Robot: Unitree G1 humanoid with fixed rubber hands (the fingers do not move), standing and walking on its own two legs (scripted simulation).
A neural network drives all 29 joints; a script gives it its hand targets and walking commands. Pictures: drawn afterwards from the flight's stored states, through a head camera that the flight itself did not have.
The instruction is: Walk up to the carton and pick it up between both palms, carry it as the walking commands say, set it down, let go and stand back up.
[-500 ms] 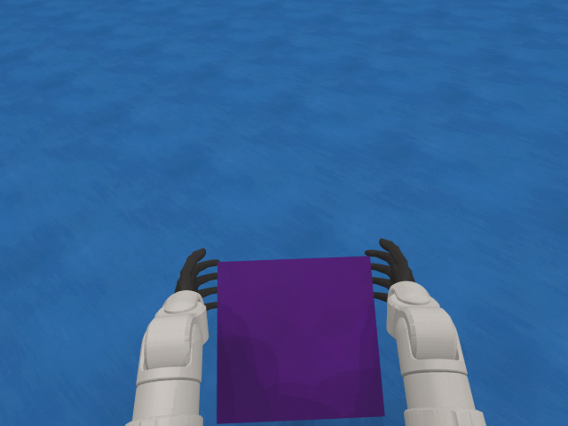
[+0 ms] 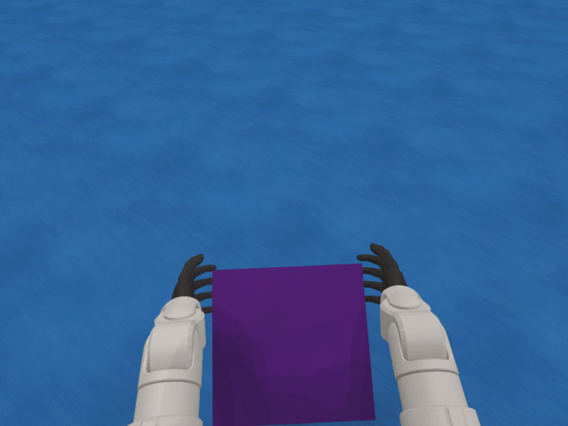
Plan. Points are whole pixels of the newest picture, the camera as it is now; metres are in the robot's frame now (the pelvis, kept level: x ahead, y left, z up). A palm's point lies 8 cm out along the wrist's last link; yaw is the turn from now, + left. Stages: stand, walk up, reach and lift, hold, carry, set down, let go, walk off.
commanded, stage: hold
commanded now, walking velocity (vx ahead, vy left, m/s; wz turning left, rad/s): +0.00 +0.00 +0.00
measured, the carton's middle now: (289, 329) +0.29 +0.02 -0.08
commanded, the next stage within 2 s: set down in 0.22 s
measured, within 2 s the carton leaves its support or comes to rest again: neither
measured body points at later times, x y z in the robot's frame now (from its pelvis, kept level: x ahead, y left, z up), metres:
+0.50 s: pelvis +0.00 +0.03 +0.00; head -0.06 +0.03 +0.44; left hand +0.30 +0.18 +0.03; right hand +0.32 -0.12 +0.04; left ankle +0.03 +0.12 -0.74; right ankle +0.05 -0.07 -0.74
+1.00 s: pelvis -0.01 +0.02 -0.02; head +0.06 +0.01 +0.42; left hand +0.32 +0.18 -0.06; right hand +0.34 -0.12 -0.05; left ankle +0.03 +0.12 -0.74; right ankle +0.05 -0.07 -0.74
